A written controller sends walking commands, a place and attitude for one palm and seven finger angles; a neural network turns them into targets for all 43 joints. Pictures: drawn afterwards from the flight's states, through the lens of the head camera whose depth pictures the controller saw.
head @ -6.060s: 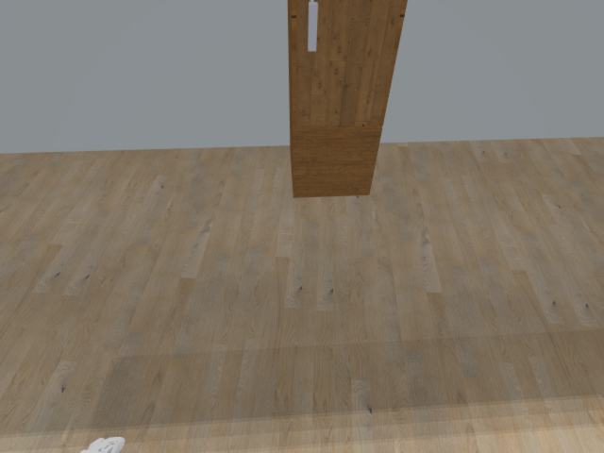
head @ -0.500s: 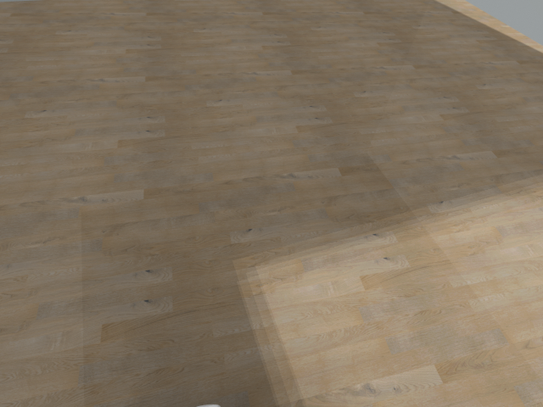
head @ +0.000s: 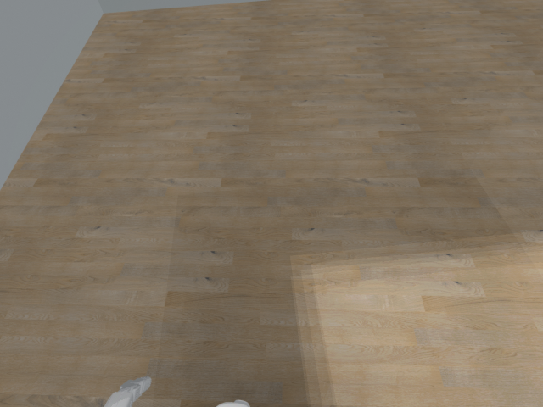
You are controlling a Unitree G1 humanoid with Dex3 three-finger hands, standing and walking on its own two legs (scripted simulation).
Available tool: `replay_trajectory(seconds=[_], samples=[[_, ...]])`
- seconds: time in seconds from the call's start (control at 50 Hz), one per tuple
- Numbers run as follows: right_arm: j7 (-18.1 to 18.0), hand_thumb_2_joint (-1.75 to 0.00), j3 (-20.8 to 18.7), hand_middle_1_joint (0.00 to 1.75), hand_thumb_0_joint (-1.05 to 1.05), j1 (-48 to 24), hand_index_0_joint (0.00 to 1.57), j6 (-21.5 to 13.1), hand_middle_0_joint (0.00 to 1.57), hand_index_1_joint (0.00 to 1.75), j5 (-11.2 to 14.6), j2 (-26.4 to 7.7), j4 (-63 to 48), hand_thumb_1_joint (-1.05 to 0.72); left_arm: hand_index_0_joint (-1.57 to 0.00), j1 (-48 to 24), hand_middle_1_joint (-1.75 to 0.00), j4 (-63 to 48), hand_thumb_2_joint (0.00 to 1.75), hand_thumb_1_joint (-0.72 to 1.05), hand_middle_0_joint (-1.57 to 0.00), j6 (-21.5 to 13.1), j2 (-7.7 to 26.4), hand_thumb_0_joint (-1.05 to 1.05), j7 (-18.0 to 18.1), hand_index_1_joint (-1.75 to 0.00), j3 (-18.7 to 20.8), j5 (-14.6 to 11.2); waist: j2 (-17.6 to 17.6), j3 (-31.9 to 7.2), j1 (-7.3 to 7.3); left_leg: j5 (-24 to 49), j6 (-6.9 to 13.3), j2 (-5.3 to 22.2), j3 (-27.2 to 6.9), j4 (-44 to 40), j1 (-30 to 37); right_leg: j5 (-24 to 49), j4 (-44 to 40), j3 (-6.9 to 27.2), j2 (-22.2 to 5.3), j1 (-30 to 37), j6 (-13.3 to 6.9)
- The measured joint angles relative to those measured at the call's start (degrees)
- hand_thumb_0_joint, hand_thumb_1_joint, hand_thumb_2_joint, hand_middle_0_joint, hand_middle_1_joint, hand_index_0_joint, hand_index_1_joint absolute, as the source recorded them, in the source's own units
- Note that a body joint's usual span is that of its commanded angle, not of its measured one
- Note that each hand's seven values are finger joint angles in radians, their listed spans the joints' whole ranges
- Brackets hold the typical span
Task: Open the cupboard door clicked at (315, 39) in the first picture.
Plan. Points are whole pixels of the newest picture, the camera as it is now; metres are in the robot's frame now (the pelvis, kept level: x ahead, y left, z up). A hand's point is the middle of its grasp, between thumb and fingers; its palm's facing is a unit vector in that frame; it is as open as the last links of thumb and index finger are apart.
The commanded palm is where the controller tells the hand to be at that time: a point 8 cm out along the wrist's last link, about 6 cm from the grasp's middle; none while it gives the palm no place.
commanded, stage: turn to face it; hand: left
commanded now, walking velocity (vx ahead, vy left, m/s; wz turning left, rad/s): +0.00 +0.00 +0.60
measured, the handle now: out of the picture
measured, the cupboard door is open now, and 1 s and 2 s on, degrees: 0 0 0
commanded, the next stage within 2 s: none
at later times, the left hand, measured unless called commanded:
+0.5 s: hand out of the picture -0.07 +0.22 -0.18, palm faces +0.38 -0.89 -0.27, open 7.4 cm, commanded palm none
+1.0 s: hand out of the picture +0.00 +0.21 -0.12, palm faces +0.56 -0.77 -0.31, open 7.3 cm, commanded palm none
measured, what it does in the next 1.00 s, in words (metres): steps on the spot, turning left: left foot, then right foot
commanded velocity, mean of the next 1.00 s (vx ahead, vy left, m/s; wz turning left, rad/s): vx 0.00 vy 0.00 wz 0.60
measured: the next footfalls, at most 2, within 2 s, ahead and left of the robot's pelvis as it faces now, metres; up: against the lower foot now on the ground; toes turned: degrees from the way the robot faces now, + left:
left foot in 0.46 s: -0.01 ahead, +0.13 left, +0.00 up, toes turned +24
right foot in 0.88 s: +0.11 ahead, -0.09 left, +0.00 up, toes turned +29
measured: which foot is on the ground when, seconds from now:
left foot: up 0.00-0.44, down 0.46-0.88, up 0.90-1.00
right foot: down 0.00-0.46, up 0.48-0.86, down 0.88-1.00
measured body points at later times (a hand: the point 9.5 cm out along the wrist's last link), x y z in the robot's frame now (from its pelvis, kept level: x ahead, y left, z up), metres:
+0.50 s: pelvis -0.01 +0.01 -0.01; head +0.03 +0.04 +0.44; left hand -0.09 +0.27 -0.16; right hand +0.20 -0.19 -0.13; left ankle -0.05 +0.11 -0.73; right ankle -0.01 -0.12 -0.71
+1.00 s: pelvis +0.02 -0.03 +0.01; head +0.06 -0.04 +0.45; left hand -0.03 +0.25 -0.10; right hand +0.21 -0.21 -0.16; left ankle -0.08 +0.08 -0.66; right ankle +0.07 -0.11 -0.73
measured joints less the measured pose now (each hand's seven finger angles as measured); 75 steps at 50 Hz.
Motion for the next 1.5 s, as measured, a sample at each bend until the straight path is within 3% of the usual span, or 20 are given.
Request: replay_trajectory(seconds=[0.04, 0.1, 0.18, 0.28, 0.38, 0.46, 0.52, 0.58, 0.72, 0.82, 0.88, 0.9, 0.96, 1.02, 1.08, 1.18, 1.28, 1.34, 1.4, 1.5], samples=[[0.1, -0.90, -0.6, 0.30, 0.01, -0.2, 0.21, 0.6, 0.20, 0.30, -0.3, -1.0, 0.2, -0.91, -0.21, 0.8, -0.30, -0.1, 0.90, 0.90, -0.20, 0.2, -1.2, 0.00, 0.1, -0.30, -0.8, 0.2, 1.0, 0.1, -0.09, -7.2, -0.7, -0.1, 1.4, 12.0, -4.0, 1.2, 0.5, -1.9, -0.5, 0.5, -1.7], [0.6, -0.90, -0.9, 0.30, 0.01, -0.1, 0.20, 0.9, 0.20, 0.30, -0.5, -1.7, 0.1, -0.91, -0.21, 2.7, -0.30, 0.3, 0.90, 0.90, -0.20, 0.2, -2.0, 0.00, 0.2, -0.30, -1.2, 0.1, 0.6, -0.2, -0.13, -7.2, -1.9, 1.3, 4.9, 25.6, -7.2, 2.8, -2.1, -3.8, -2.1, 2.9, -2.3], [1.1, -0.90, -0.7, 0.30, 0.01, -0.2, 0.20, 0.8, 0.19, 0.30, -0.3, -1.7, 0.0, -0.91, -0.21, 4.0, -0.30, 0.8, 0.90, 0.90, -0.20, -0.4, -2.1, 0.00, 0.1, -0.30, -1.5, 0.2, -0.5, 0.6, -0.30, -4.9, -3.4, 4.4, 6.7, 30.9, -7.0, 3.2, -3.8, -6.8, -3.8, 4.8, -2.5], [1.1, -0.90, -0.1, 0.30, 0.01, -1.6, 0.20, 1.6, 0.19, 0.30, -0.2, -1.5, 0.9, -0.91, -0.21, 5.4, -0.30, 1.1, 0.90, 0.90, -0.20, -0.9, -1.9, 0.00, 0.0, -0.30, -1.7, 0.5, -1.4, 1.9, 0.88, -7.2, -4.3, 6.7, 8.0, 24.7, -3.0, 2.2, -3.0, -10.6, -5.5, 5.3, -2.4], [1.1, -0.90, 0.9, 0.30, 0.01, -4.6, 0.20, 1.3, 0.19, 0.30, 0.2, -0.7, 0.5, -0.91, -0.21, 6.8, -0.30, 1.9, 0.90, 0.90, -0.20, -0.5, -0.4, 0.00, -0.2, -0.30, -1.1, 0.9, -2.7, 3.2, 2.79, -9.6, -3.3, 6.8, 11.1, 12.3, 2.8, 0.5, -0.2, -13.7, -7.4, 4.3, -1.3], [1.2, -0.90, 1.7, 0.30, 0.01, -6.3, 0.20, -0.5, 0.19, 0.30, 0.2, -0.2, -1.4, -0.91, -0.21, 8.3, -0.30, 2.8, 0.90, 0.90, -0.20, 0.2, 1.8, 0.00, -0.3, -0.30, -0.1, 0.4, -4.0, 3.0, 3.52, -0.6, -0.8, 5.7, 13.1, -1.6, 8.8, -2.7, 6.8, -15.6, -9.5, 1.6, 0.5], [1.0, -0.90, 2.2, 0.30, 0.01, -7.1, 0.20, -2.0, 0.19, 0.30, 0.3, 0.9, -2.0, -0.91, -0.21, 7.4, -0.30, 3.9, 0.90, 0.90, -0.20, 2.2, 3.8, 0.00, -0.1, -0.30, 0.8, 0.2, -5.8, 3.5, 3.96, -3.4, 2.3, 4.4, 12.3, 0.7, 8.1, -11.4, 22.7, -8.2, -8.4, -5.1, 2.5], [0.2, -0.90, 2.6, 0.30, 0.00, -6.4, 0.20, -2.3, 0.20, 0.30, 0.1, 1.4, -2.2, -0.91, -0.20, 6.1, -0.30, 4.1, 0.90, 0.90, -0.20, 2.8, 4.4, 0.01, -0.2, -0.30, 1.3, 0.2, -5.3, 2.9, 3.58, -3.2, 2.6, 4.1, 10.5, -1.7, 9.2, -8.7, 31.2, -4.4, -6.5, -9.8, 3.3], [0.0, -0.90, 2.8, 0.30, 0.00, -4.2, 0.21, -1.8, 0.20, 0.30, 0.0, 1.6, -1.4, -0.90, -0.20, 2.0, -0.30, 1.2, 0.90, 0.91, -0.20, 2.0, 3.9, 0.01, -0.6, -0.30, 1.1, 0.0, -3.8, 2.3, 2.30, 0.4, 2.5, 2.6, 6.0, -6.7, 10.8, -3.4, 27.3, -0.1, -4.7, -12.0, 4.3], [0.1, -0.90, 2.3, 0.30, 0.00, -2.3, 0.21, -1.1, 0.20, 0.30, -0.3, 1.3, -1.0, -0.90, -0.20, -0.4, -0.30, -0.6, 0.90, 0.91, -0.20, 1.5, 2.7, 0.00, -0.4, -0.30, 0.4, -0.3, -2.1, 2.1, 0.64, 0.5, 1.4, 1.9, 2.7, -5.8, 9.6, -4.0, 16.0, 0.2, -2.5, -7.9, 4.0], [0.1, -0.90, 1.7, 0.30, 0.00, -1.1, 0.21, -0.6, 0.20, 0.30, -0.1, 0.8, -0.7, -0.90, -0.20, -0.7, -0.30, -1.9, 0.90, 0.90, -0.20, 0.3, 2.0, 0.00, -0.5, -0.30, -0.2, -0.5, -1.2, 1.7, 0.10, -0.9, 0.1, 1.1, 0.9, -2.6, 7.5, 1.8, 3.6, -0.6, -1.2, -2.4, 3.5], [0.1, -0.90, 1.4, 0.30, 0.00, -0.9, 0.21, -0.5, 0.20, 0.30, 0.1, 0.3, -0.6, -0.90, -0.20, -0.8, -0.30, -2.0, 0.90, 0.90, -0.20, -0.4, 1.5, 0.00, -0.4, -0.30, -0.3, -0.3, -0.1, 1.8, 0.04, -2.0, 0.0, 1.4, 0.3, 0.0, 6.3, 3.1, 2.1, -1.6, -0.7, -1.7, 1.6], [0.1, -0.90, 0.4, 0.30, 0.01, -0.1, 0.21, 0.3, 0.20, 0.30, 0.1, -0.8, 0.0, -0.90, -0.21, -0.2, -0.30, -2.3, 0.90, 0.90, -0.20, -0.9, -0.1, 0.00, -0.2, -0.30, -1.4, 0.2, 1.1, 1.9, -0.52, -12.2, -0.8, 0.8, 2.1, 16.7, 0.6, 2.1, 2.7, -4.3, -1.8, -0.7, -2.2], [0.6, -0.90, 0.0, 0.30, 0.01, 0.1, 0.20, 0.9, 0.20, 0.30, -0.2, -1.4, 0.7, -0.91, -0.21, 1.2, -0.30, -2.0, 0.90, 0.90, -0.20, -0.7, -1.1, 0.00, 0.0, -0.30, -1.7, 0.2, 0.8, 1.7, -0.45, -10.1, -1.9, 2.2, 5.2, 29.5, -3.2, 2.6, 0.2, -6.1, -3.4, 1.5, -2.5], [1.1, -0.90, -0.1, 0.30, 0.01, 0.0, 0.20, 1.1, 0.20, 0.30, -0.2, -1.5, 1.0, -0.91, -0.21, 2.4, -0.30, -1.3, 0.90, 0.90, -0.20, -0.7, -1.4, 0.00, 0.0, -0.30, -2.0, 0.3, 0.2, 1.9, -0.53, -7.4, -3.0, 4.3, 6.5, 32.3, -4.0, 3.3, -1.8, -8.2, -4.5, 3.2, -2.4], [1.3, -0.90, 0.3, 0.30, 0.01, -1.1, 0.20, 1.6, 0.19, 0.30, 0.0, -1.2, 1.5, -0.91, -0.21, 4.2, -0.30, -0.3, 0.90, 0.90, -0.20, -0.7, -1.3, 0.00, 0.0, -0.30, -2.0, 0.6, -1.2, 2.6, 0.43, -8.2, -3.9, 6.5, 8.2, 25.1, -1.8, 3.1, -2.5, -11.8, -6.3, 4.6, -2.0], [1.4, -0.90, 1.1, 0.30, 0.01, -3.7, 0.20, 1.0, 0.19, 0.30, 0.3, -0.5, 0.8, -0.91, -0.21, 5.7, -0.30, 0.9, 0.90, 0.90, -0.20, -0.2, 0.4, 0.00, -0.2, -0.30, -1.1, 0.9, -3.0, 3.5, 2.21, -9.5, -3.1, 6.8, 11.4, 12.5, 2.8, 1.5, 0.2, -14.9, -8.2, 4.1, -0.8], [1.4, -0.90, 1.6, 0.30, 0.01, -4.7, 0.20, -0.2, 0.19, 0.30, 0.3, -0.4, -0.6, -0.91, -0.21, 6.9, -0.30, 1.6, 0.90, 0.90, -0.20, 0.3, 2.0, 0.00, -0.3, -0.30, -0.3, 0.6, -4.0, 3.2, 2.86, -3.3, -1.9, 6.2, 13.2, 1.2, 7.4, -1.0, 4.9, -16.8, -9.8, 2.6, 0.7], [1.2, -0.90, 1.9, 0.30, 0.01, -5.7, 0.20, -1.8, 0.19, 0.30, 0.2, 0.5, -1.6, -0.91, -0.21, 6.6, -0.30, 2.8, 0.90, 0.90, -0.20, 2.2, 4.0, 0.00, -0.2, -0.30, 0.7, 0.2, -5.9, 3.5, 3.31, -3.3, 3.1, 4.5, 12.7, 2.6, 6.4, -10.2, 19.2, -10.0, -9.5, -3.5, 2.4], [0.0, -0.90, 2.7, 0.30, 0.00, -4.9, 0.20, -2.2, 0.20, 0.30, 0.0, 1.2, -2.0, -0.91, -0.20, 4.5, -0.30, 3.3, 0.90, 0.91, -0.20, 3.0, 4.7, 0.01, -0.5, -0.30, 1.4, 0.3, -5.1, 2.8, 2.87, -0.8, 3.7, 3.6, 9.6, -2.5, 8.1, -5.7, 33.4, -3.1, -6.3, -11.3, 3.4]])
